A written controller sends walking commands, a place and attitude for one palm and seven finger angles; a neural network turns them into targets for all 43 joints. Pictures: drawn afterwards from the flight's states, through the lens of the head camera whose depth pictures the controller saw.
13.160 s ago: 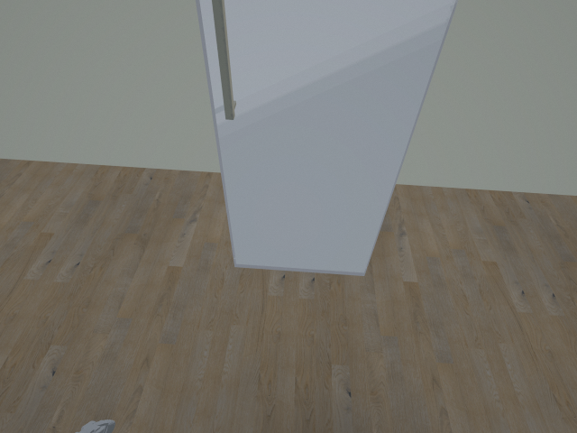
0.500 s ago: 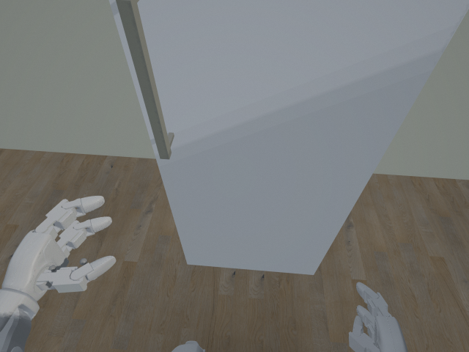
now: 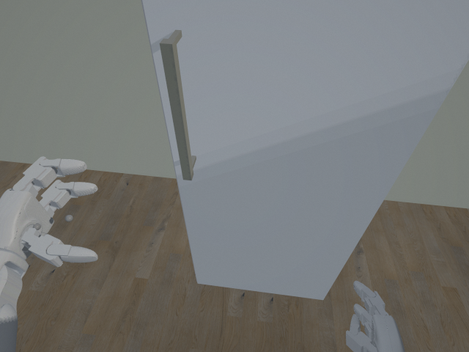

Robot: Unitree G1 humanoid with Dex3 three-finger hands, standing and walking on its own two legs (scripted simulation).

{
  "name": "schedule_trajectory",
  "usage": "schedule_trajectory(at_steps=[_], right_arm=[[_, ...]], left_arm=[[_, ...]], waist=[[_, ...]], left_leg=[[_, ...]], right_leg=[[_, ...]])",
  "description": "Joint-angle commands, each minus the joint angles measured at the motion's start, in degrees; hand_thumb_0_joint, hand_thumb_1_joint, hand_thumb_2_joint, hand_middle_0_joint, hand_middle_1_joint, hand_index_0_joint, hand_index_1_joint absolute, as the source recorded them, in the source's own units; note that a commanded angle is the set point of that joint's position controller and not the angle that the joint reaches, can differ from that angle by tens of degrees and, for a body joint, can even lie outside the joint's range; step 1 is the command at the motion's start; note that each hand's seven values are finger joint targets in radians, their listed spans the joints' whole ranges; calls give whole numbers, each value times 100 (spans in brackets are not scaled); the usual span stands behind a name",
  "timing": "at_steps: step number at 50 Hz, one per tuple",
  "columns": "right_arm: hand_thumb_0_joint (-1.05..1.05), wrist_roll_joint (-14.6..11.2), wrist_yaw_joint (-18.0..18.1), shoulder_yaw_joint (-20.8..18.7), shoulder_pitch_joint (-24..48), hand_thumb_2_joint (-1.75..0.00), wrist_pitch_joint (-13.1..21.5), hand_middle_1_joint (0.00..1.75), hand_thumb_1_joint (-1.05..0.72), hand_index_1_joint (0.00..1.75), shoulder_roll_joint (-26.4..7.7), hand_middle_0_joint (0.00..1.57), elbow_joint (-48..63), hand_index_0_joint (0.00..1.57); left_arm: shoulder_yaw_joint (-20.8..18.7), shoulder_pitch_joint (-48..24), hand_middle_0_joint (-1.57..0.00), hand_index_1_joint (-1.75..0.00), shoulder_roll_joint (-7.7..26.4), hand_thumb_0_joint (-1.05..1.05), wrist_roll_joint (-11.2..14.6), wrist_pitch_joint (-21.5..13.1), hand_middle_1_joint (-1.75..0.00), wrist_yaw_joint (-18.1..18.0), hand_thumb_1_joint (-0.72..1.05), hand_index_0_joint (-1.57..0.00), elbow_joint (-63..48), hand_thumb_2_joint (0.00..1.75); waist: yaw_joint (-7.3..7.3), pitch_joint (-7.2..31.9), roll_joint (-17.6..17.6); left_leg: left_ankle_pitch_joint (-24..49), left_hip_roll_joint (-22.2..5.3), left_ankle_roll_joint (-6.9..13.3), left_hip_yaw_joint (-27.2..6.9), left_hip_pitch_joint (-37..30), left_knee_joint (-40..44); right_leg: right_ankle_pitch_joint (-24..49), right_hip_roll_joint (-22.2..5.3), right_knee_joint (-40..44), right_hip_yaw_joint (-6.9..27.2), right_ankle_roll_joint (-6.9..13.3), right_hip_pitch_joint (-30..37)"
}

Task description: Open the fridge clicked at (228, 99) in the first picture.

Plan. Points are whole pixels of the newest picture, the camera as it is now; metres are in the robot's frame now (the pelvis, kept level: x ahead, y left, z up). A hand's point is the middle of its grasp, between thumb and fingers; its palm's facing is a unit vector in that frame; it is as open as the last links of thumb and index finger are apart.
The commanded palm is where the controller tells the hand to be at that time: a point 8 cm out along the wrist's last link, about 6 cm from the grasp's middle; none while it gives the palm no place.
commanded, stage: raise the hand to about handle height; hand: left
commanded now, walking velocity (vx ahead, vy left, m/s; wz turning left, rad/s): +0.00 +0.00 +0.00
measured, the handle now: (183, 115) +0.48 +0.15 +0.17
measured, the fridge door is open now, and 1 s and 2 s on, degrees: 0 0 0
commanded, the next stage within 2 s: move the hooked fingers beside the handle in 0.88 s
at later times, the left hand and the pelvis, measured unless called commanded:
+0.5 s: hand (63, 176) +0.28 +0.27 +0.20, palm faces +0.04 -0.99 -0.10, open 14.0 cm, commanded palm +0.24 +0.31 +0.20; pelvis +0.00 -0.01 +0.01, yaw +0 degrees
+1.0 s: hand (75, 177) +0.29 +0.26 +0.19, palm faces +0.04 -1.00 -0.07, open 14.0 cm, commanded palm +0.26 +0.30 +0.20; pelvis +0.01 -0.02 +0.01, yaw -1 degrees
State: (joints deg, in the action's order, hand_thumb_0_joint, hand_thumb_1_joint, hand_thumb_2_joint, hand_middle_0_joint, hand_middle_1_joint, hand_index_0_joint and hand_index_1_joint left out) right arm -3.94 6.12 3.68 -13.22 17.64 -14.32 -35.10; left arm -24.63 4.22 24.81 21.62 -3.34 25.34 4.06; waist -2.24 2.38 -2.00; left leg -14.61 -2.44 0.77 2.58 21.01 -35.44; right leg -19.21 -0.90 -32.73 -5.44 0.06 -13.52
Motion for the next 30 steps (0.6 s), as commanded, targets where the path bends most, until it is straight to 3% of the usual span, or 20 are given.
schedule_trajectory(at_steps=[1, 3, 8, 12, 16, 17, 19, 20, 23, 27, 30], right_arm=[[0, -90, 68, -252, 515, -90, 184, 30, -90, 30, -776, 20, 887, 20], [0, -103, 60, -235, 549, -90, 127, 30, -90, 30, -779, 20, 927, 20], [0, -61, 84, -167, 675, -90, 116, 30, -90, 30, -704, 20, 960, 20], [0, -74, 83, -139, 671, -90, 76, 30, -90, 30, -694, 20, 830, 20], [0, -160, 97, -140, 714, -90, -29, 30, -90, 30, -758, 20, 792, 20], [0, -169, 83, -138, 730, -90, -66, 30, -90, 30, -771, 20, 795, 20], [0, -203, 71, -131, 790, -90, -107, 30, -90, 30, -779, 20, 856, 20], [0, -202, 60, -127, 794, -90, -121, 30, -90, 30, -773, 20, 880, 20], [0, -203, 0, -163, 806, -90, -180, 30, -90, 30, -781, 20, 928, 20], [0, -176, -56, -183, 898, -90, -204, 30, -90, 30, -751, 20, 1004, 20], [0, -161, -41, -192, 887, -90, -191, 30, -90, 30, -708, 20, 1016, 20]], left_arm=[[-391, -1174, -30, -120, 1284, 0, 66, 287, -120, 101, -50, -30, -726, 30], [-427, -1533, -30, -120, 1438, 0, 43, 392, -120, 117, -50, -30, -927, 30], [-820, -2302, -30, -120, 1925, 0, 33, 253, -120, -3, -50, -30, -1650, 30], [-913, -2351, -30, -120, 1981, 0, 26, 350, -120, 24, -50, -30, -1272, 30], [-705, -2626, -30, -120, 1879, 0, 21, 868, -120, 194, -50, -30, -482, 30], [-655, -2662, -30, -120, 1894, 0, 7, 985, -120, 248, -50, -30, -379, 30], [-591, -3022, -30, -120, 1990, 0, -28, 1148, -120, 311, -50, -30, -431, 30], [-498, -2979, -30, -120, 1880, 0, -45, 1192, -120, 329, -50, -30, -374, 30], [-612, -2589, -30, -120, 1883, 0, 22, 1172, -120, 372, -50, -30, -296, 30], [-996, -2628, -30, -120, 2227, 0, 71, 943, -120, 286, -50, -30, -819, 30], [-1080, -2756, -30, -120, 2193, 0, 70, 816, -120, 155, -50, -30, -1024, 30]], waist=[[-8, 321, -355], [1, 454, -260], [-40, 1034, -567], [-76, 877, -600], [-2, 445, -392], [-45, 418, -259], [-18, 519, -351], [-1, 513, -284], [-51, 710, 119], [-156, 972, -59], [-129, 989, -287]], left_leg=[[249, 130, 63, -466, -992, 907], [345, 145, 83, -450, -1146, 942], [658, 176, 80, -439, -1676, 998], [832, 169, 77, -407, -1762, 1067], [523, 202, 81, -410, -1558, 1183], [649, 201, 90, -399, -1541, 1161], [603, 236, 104, -378, -1595, 1157], [651, 241, 106, -397, -1614, 1152], [808, 250, 125, -314, -1599, 1043], [1061, 261, 128, -242, -1725, 969], [1160, 272, 130, -193, -1801, 990]], right_leg=[[668, 214, 733, 82, 41, -567], [724, 223, 827, 105, 49, -428], [936, 226, 933, 123, 92, -95], [1163, 225, 1063, 127, 112, 15], [988, 179, 1208, 143, 64, -164], [1119, 167, 1249, 188, 78, -62], [1083, 132, 1269, 230, 59, -97], [1117, 144, 1244, 199, 65, -113], [1353, 113, 1221, 283, 31, 8], [1635, 106, 1162, 323, 31, 191], [1795, 121, 1132, 291, 28, 205]])
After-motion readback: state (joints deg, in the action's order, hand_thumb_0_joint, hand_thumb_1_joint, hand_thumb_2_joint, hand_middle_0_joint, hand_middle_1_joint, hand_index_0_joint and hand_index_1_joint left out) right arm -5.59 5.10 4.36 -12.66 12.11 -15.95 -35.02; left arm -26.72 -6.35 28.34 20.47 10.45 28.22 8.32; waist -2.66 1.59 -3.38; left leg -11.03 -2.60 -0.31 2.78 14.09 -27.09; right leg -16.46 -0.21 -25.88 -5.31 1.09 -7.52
